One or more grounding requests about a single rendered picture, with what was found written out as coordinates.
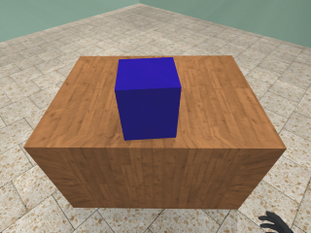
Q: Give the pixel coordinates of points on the carton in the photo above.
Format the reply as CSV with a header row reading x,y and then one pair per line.
x,y
148,94

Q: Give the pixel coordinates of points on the pedestal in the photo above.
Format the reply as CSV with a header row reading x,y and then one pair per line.
x,y
224,146

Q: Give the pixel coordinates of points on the robot right hand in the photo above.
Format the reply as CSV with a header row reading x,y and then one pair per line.
x,y
279,225

